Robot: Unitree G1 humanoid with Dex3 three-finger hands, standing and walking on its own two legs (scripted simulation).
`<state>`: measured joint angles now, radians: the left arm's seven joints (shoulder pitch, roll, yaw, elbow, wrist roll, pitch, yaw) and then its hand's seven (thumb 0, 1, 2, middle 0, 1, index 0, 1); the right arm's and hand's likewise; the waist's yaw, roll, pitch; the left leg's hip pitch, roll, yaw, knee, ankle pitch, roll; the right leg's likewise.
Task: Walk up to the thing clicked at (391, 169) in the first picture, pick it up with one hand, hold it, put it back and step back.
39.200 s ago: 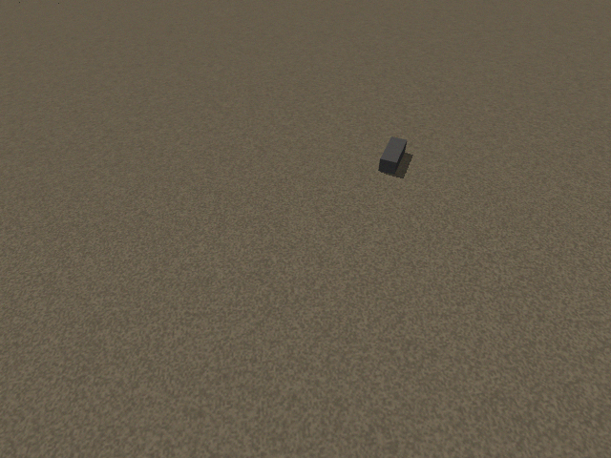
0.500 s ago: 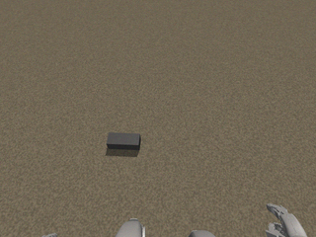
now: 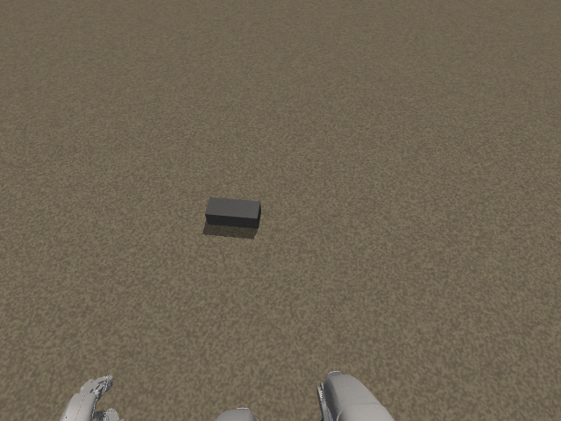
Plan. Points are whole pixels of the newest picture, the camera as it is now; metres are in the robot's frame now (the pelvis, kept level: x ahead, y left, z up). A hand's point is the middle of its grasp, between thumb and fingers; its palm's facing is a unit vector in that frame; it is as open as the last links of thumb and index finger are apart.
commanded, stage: step back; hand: left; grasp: from above
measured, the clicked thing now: (234, 212) +0.92 +0.21 -0.72
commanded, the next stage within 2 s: stand in 1.40 s
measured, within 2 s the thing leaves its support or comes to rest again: neither
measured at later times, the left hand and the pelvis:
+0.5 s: hand out of the picture -0.09 +0.25 -0.13, palm faces +0.01 -0.90 -0.43, open 7.4 cm; pelvis -0.14 -0.03 +0.00, yaw +0 degrees
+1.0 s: hand out of the picture -0.07 +0.25 -0.14, palm faces +0.04 -0.93 -0.36, open 7.4 cm; pelvis -0.13 -0.01 +0.01, yaw +2 degrees
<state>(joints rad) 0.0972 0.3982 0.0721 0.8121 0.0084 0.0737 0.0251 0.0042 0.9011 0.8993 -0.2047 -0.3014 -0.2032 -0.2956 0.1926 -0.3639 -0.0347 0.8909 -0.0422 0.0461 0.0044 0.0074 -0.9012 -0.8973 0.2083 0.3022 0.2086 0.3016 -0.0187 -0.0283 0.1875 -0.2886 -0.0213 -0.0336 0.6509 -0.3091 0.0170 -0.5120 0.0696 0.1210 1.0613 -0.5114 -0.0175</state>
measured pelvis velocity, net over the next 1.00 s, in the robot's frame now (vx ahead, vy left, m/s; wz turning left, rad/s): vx -0.13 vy -0.01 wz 0.03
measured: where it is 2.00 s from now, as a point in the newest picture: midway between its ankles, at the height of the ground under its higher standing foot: outside the picture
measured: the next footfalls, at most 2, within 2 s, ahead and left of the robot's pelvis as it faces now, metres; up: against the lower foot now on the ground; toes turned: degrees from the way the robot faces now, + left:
right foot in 0.22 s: -0.08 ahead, -0.13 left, +0.00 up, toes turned +0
left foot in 0.54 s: -0.05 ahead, +0.13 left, +0.00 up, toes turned +1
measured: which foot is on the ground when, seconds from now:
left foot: down 0.00-0.24, up 0.26-0.52, down 0.54-1.00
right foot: up 0.00-0.20, down 0.22-1.00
